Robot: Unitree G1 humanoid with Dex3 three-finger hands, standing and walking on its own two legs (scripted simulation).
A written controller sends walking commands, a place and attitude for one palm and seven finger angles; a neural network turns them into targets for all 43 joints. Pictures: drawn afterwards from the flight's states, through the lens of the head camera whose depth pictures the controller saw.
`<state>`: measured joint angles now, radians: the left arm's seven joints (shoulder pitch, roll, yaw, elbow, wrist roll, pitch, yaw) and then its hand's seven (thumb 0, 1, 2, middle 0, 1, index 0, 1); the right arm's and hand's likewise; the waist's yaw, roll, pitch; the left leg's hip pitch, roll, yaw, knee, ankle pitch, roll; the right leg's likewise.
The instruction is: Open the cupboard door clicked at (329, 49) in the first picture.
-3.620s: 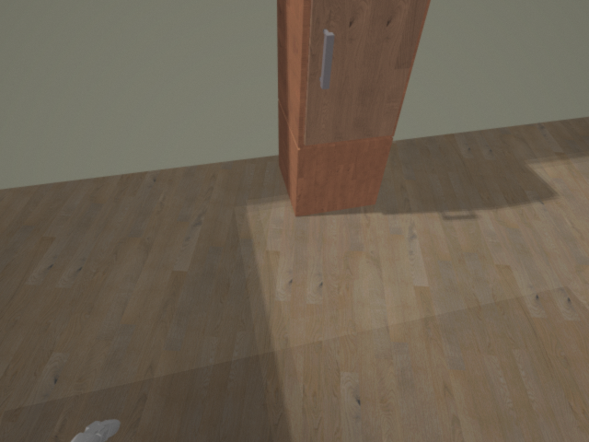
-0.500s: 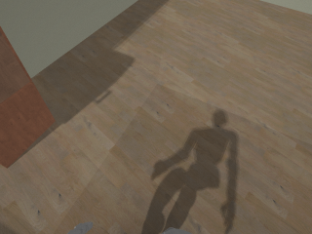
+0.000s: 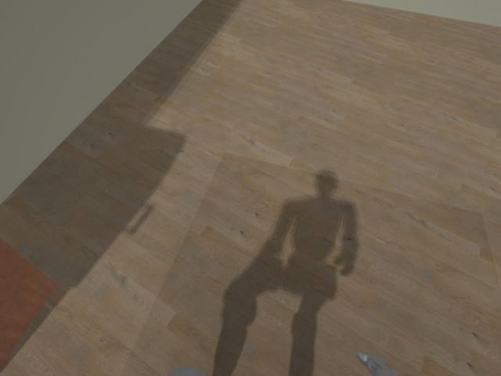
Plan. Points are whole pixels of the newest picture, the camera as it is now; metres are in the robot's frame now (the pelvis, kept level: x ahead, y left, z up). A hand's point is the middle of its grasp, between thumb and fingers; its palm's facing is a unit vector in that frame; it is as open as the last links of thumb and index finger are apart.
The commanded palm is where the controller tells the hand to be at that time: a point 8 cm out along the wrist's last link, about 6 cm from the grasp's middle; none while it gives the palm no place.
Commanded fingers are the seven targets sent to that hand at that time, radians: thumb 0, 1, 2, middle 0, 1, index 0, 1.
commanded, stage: walk to a spot facing it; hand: left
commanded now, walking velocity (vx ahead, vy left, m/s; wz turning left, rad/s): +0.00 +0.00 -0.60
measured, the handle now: out of the picture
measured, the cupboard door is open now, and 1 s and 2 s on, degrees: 0 0 0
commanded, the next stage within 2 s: turn to face it in 0.34 s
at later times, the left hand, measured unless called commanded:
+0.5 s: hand (205, 284) +0.30 +0.12 -0.15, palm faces -0.23 -0.93 -0.28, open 7.4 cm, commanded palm none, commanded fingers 0.00 0.90 0.90 -0.20 -0.30 -0.20 -0.30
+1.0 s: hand (175, 299) +0.27 +0.18 -0.17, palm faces +0.01 -0.98 -0.19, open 7.4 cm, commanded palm none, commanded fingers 0.00 0.90 0.90 -0.20 -0.30 -0.20 -0.30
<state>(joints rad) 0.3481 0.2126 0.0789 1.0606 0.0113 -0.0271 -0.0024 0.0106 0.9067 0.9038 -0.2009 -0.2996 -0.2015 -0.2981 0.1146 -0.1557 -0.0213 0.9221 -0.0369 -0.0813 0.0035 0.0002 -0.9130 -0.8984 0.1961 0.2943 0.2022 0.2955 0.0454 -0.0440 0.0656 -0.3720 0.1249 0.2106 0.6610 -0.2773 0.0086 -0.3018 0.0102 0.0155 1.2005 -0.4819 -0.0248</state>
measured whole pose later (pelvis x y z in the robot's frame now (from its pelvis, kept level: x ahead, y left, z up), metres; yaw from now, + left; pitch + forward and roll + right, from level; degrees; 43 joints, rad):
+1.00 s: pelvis +0.20 -0.01 +0.01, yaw -2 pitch +2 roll -2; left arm 0.19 0.21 0.08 0.98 0.02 0.05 0.02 0.01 0.91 0.90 -0.20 -0.30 -0.20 -0.30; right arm 0.27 -0.14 -0.04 0.99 -0.02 0.02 -0.01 0.00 -0.91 -0.90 0.20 0.29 0.20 0.30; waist -0.02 -0.03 0.06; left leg -0.28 0.01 0.09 0.55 -0.30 0.07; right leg -0.47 -0.06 -0.09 1.06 -0.43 0.06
